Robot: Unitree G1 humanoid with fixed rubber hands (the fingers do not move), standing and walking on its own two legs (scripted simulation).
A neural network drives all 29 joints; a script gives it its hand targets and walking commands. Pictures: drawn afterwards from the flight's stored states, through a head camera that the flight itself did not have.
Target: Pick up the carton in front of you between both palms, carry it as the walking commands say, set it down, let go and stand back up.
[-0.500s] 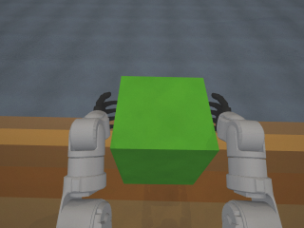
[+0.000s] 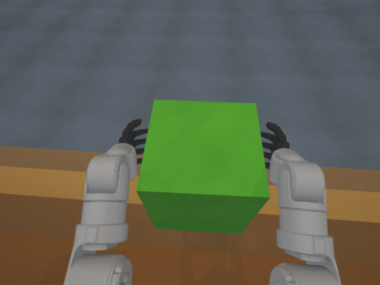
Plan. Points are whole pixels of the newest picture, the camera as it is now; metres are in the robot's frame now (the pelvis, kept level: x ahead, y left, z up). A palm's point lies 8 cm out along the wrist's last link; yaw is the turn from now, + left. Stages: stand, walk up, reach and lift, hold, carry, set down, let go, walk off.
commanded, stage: carry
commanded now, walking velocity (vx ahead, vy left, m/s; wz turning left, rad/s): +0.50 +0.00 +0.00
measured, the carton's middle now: (201, 172) +0.35 +0.01 +0.03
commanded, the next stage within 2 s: none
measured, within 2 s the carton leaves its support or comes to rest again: neither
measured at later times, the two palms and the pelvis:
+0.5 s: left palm (162, 100) +0.68 +0.14 -0.04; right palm (248, 94) +0.72 -0.16 -0.04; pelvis +0.37 -0.04 -0.13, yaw +1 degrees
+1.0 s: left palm (188, 69) +1.11 +0.07 -0.18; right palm (247, 75) +1.07 -0.23 -0.18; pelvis +0.75 -0.02 -0.26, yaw -1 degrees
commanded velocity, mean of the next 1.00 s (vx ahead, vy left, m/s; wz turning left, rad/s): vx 0.50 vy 0.00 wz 0.00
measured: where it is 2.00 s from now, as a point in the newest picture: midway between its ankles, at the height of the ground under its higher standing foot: (201, 146)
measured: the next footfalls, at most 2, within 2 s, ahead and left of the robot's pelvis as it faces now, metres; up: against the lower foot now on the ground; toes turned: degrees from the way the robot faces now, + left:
right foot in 0.34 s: +0.39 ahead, -0.08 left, -0.11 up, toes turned -1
left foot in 0.74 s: +0.68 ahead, +0.04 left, -0.22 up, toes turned -1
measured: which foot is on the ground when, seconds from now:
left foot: down 0.00-0.34, up 0.36-0.72, down 0.74-1.00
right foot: up 0.00-0.32, down 0.34-0.72, up 0.74-1.00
